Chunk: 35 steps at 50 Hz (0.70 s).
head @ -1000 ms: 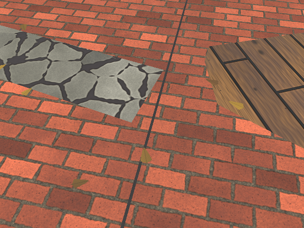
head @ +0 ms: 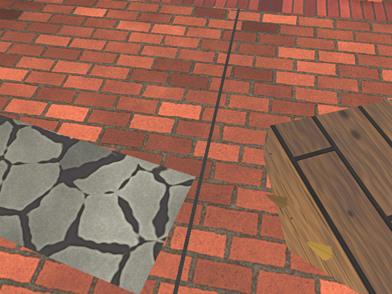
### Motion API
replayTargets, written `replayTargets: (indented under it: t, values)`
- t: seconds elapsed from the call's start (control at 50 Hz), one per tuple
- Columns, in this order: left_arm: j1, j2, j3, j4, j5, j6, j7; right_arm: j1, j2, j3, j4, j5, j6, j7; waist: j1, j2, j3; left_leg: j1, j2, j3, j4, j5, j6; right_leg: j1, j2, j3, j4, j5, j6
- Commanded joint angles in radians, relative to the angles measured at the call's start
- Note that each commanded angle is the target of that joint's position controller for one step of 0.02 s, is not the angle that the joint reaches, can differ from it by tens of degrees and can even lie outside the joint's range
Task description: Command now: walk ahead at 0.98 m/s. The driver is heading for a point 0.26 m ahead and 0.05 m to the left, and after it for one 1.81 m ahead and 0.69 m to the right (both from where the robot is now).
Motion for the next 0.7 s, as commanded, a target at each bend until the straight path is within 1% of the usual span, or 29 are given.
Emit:
replayTargets:
  t: [0.02,0.04,0.06,0.1,0.12,0.14,0.18,0.2,0.24,0.28,0.3,0.32,0.34,0.36,0.38,0.4,0.42,0.44,0.46,0.48,0.5,0.52,0.54,0.56,0.58,0.62,0.64,0.68,0.7]
  values:
    - [-0.018,0.045,0.015,-0.11,0.003,-0.005,-0.003,0.05,-0.012,0.005,0.0,-0.025,-0.02,0.006,0.045,0.026,-0.081,0.242,0.269,-0.457,-0.353,-0.288,0.172,-0.335,-0.114,0.047,0.029,0.062,-0.013]
    - [-0.001,0.023,0.011,-0.111,0.006,0.013,-0.001,0.037,-0.019,0.006,0.007,-0.007,-0.018,0.005,0.071,0.049,-0.04,0.163,0.264,-0.408,-0.388,-0.294,0.173,-0.335,-0.134,0.035,-0.01,0.045,0.003]
    - [-0.021,0.016,0.006,-0.125,0.008,0.028,0.004,0.037,-0.033,0.006,0.016,0.007,-0.018,0.003,0.084,0.069,0.012,0.092,0.263,-0.37,-0.423,-0.298,0.169,-0.359,-0.154,0.024,-0.054,0.041,0.022]
    - [-0.122,0.043,0.005,-0.166,0.028,0.035,0.017,0.068,-0.074,0.0,0.023,0.006,-0.023,-0.011,0.07,0.061,0.081,0.041,0.249,-0.307,-0.47,-0.216,0.171,-0.441,-0.168,-0.002,-0.162,0.177,0.064]
    - [-0.179,0.06,0.006,-0.186,0.037,0.031,0.017,0.094,-0.088,-0.003,0.025,0.006,-0.026,-0.019,0.053,0.054,0.097,0.037,0.233,-0.266,-0.482,-0.151,0.166,-0.458,-0.165,-0.018,-0.253,0.27,0.08]
    - [-0.229,0.069,0.008,-0.199,0.042,0.025,0.014,0.117,-0.091,-0.002,0.027,0.006,-0.029,-0.027,0.035,0.039,0.101,0.038,0.208,-0.216,-0.48,-0.078,0.15,-0.438,-0.153,-0.04,-0.358,0.374,0.088]
    - [-0.32,0.056,0.002,-0.221,0.038,0.008,-0.003,0.182,-0.099,0.001,0.033,0.016,-0.033,-0.04,-0.005,0.011,0.092,0.042,0.178,-0.135,-0.497,-0.006,0.122,-0.328,-0.11,-0.101,-0.549,0.573,0.089]
    - [-0.361,0.051,0.0,-0.233,0.03,0.002,-0.012,0.219,-0.112,0.001,0.041,0.023,-0.034,-0.044,-0.024,0.01,0.093,0.066,0.185,-0.122,-0.517,0.0,0.117,-0.276,-0.089,-0.113,-0.626,0.632,0.089]
    - [-0.436,0.058,0.0,-0.261,0.015,-0.002,-0.026,0.275,-0.132,-0.002,0.06,0.029,-0.024,-0.05,-0.045,0.022,0.117,0.212,0.223,-0.112,-0.53,0.033,0.108,-0.288,-0.064,-0.111,-0.751,0.642,0.086]
    - [-0.481,0.073,0.004,-0.289,0.012,-0.005,-0.044,0.307,-0.145,-0.007,0.071,0.027,0.001,-0.056,-0.046,0.033,0.127,0.415,0.27,-0.105,-0.481,0.16,0.093,-0.352,-0.039,-0.116,-0.839,0.562,0.07]
    - [-0.458,0.094,0.014,-0.294,0.011,-0.007,-0.051,0.306,-0.163,-0.012,0.069,0.02,0.014,-0.058,-0.02,0.056,0.097,0.504,0.294,-0.106,-0.421,0.35,0.082,-0.335,-0.009,-0.128,-0.848,0.497,0.056]
    - [-0.396,0.128,0.029,-0.287,0.005,-0.003,-0.051,0.297,-0.189,-0.019,0.067,0.005,0.027,-0.058,0.023,0.098,0.036,0.581,0.313,-0.105,-0.329,0.599,0.068,-0.282,0.025,-0.145,-0.821,0.415,0.037]
    - [-0.276,0.174,0.049,-0.268,-0.006,0.005,-0.046,0.282,-0.208,-0.025,0.067,-0.016,0.043,-0.058,0.098,0.149,-0.053,0.636,0.315,-0.094,-0.17,0.846,0.057,-0.178,0.059,-0.165,-0.778,0.319,0.01]
    - [-0.062,0.219,0.073,-0.217,-0.011,0.018,-0.033,0.246,-0.204,-0.021,0.062,-0.029,0.057,-0.058,0.218,0.173,-0.166,0.552,0.291,-0.058,0.095,0.964,0.032,0.076,0.078,-0.186,-0.755,0.273,-0.018]
    - [0.16,0.292,0.089,-0.161,0.005,0.034,-0.015,0.25,-0.134,0.004,0.028,-0.037,0.054,-0.061,0.274,0.07,-0.337,0.245,0.248,-0.07,0.47,0.699,0.019,0.475,-0.095,0.043,-0.647,0.121,-0.046]
    - [0.207,0.363,0.106,-0.129,0.03,0.025,-0.035,0.459,0.091,0.058,0.022,0.002,0.015,-0.031,0.107,-0.377,-0.506,-0.176,0.016,-0.177,0.854,-0.268,-0.031,0.802,-0.306,0.671,-0.895,-0.446,-0.231]
    - [0.221,0.228,0.081,-0.118,0.034,0.016,-0.034,0.359,-0.062,0.031,0.031,0.056,-0.017,-0.034,0.176,-0.299,-0.487,-0.271,0.041,-0.263,0.93,-0.303,0.011,0.81,-0.29,0.83,-1.069,-0.54,-0.181]
    - [0.151,0.165,0.065,-0.116,0.035,0.01,-0.031,0.195,-0.118,0.016,-0.02,0.082,-0.031,-0.037,0.177,-0.211,-0.304,-0.358,0.091,-0.24,0.944,-0.261,0.033,0.688,-0.272,0.651,-1.058,-0.382,-0.137]
    - [0.078,0.156,0.061,-0.126,0.045,0.002,-0.035,0.089,-0.104,0.026,-0.057,0.064,-0.041,-0.043,0.152,-0.035,-0.221,-0.326,0.13,-0.233,0.891,-0.208,0.04,0.516,-0.238,0.522,-1.062,-0.184,-0.121]
    - [0.013,0.135,0.055,-0.125,0.061,-0.006,-0.042,0.043,-0.084,0.023,-0.073,0.041,-0.042,-0.045,0.101,0.033,-0.147,-0.289,0.162,-0.225,0.819,-0.159,0.04,0.351,-0.201,0.421,-1.072,-0.063,-0.118]
    - [-0.033,0.094,0.042,-0.126,0.077,-0.014,-0.045,0.074,-0.073,0.021,-0.074,0.036,-0.028,-0.039,0.04,0.011,-0.134,-0.227,0.199,-0.24,0.782,-0.123,0.041,0.247,-0.174,0.358,-1.089,-0.027,-0.121]
    - [-0.053,0.066,0.032,-0.122,0.068,-0.013,-0.05,0.08,-0.058,0.022,-0.075,0.03,-0.013,-0.036,0.014,-0.007,-0.1,-0.208,0.21,-0.227,0.748,-0.121,0.034,0.176,-0.145,0.322,-1.115,-0.004,-0.134]
    - [-0.054,0.062,0.028,-0.118,0.05,-0.01,-0.049,0.083,-0.046,0.023,-0.081,0.023,-0.003,-0.037,-0.011,-0.013,-0.064,-0.219,0.221,-0.213,0.707,-0.129,0.023,0.127,-0.13,0.295,-1.143,-0.004,-0.147]
    - [-0.044,0.071,0.029,-0.111,0.037,-0.008,-0.044,0.065,-0.039,0.027,-0.094,0.016,0.003,-0.039,-0.026,-0.01,-0.021,-0.242,0.234,-0.204,0.652,-0.133,0.006,0.078,-0.128,0.282,-1.172,-0.015,-0.156]
    - [-0.023,0.088,0.032,-0.107,0.031,-0.009,-0.035,0.017,-0.043,0.03,-0.114,0.007,0.005,-0.041,-0.02,0.002,0.024,-0.283,0.243,-0.196,0.585,-0.097,-0.02,0.049,-0.129,0.269,-1.203,-0.003,-0.166]
    - [0.025,0.117,0.04,-0.106,0.033,-0.007,-0.011,-0.108,-0.064,0.03,-0.156,-0.006,-0.004,-0.042,0.017,0.022,0.08,-0.329,0.231,-0.177,0.397,0.062,-0.071,0.027,-0.118,0.228,-1.242,0.089,-0.171]
    - [0.04,0.122,0.041,-0.108,0.032,-0.006,0.0,-0.165,-0.066,0.031,-0.171,-0.007,-0.013,-0.036,0.033,0.017,0.09,-0.285,0.21,-0.163,0.287,0.162,-0.089,0.001,-0.088,0.179,-1.243,0.15,-0.155]
    - [0.095,0.135,0.045,-0.105,0.024,-0.003,0.013,-0.266,-0.045,0.041,-0.197,-0.002,-0.031,-0.017,0.071,0.007,0.093,-0.145,0.149,-0.117,0.117,0.336,-0.112,-0.057,-0.048,0.114,-1.247,0.201,-0.129]
    - [0.127,0.144,0.048,-0.101,0.017,-0.003,0.015,-0.3,-0.044,0.041,-0.21,0.005,-0.037,-0.011,0.086,0.002,0.091,-0.083,0.127,-0.114,0.061,0.386,-0.117,-0.061,-0.054,0.12,-1.251,0.19,-0.12]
